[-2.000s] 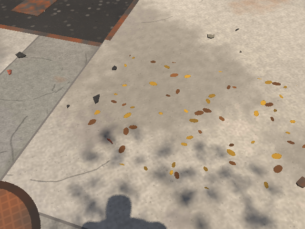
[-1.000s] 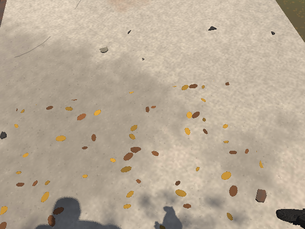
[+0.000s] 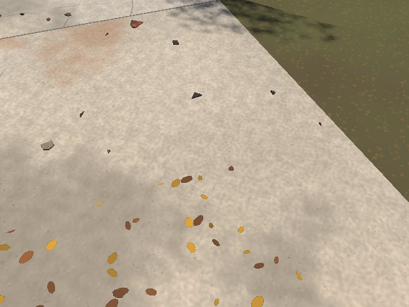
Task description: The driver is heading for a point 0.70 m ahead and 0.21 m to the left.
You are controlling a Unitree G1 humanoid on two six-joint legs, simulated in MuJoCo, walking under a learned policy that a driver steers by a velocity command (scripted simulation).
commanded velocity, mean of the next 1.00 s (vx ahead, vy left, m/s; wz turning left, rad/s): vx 0.47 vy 0.00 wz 0.21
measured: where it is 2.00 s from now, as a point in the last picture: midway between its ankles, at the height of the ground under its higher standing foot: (187, 240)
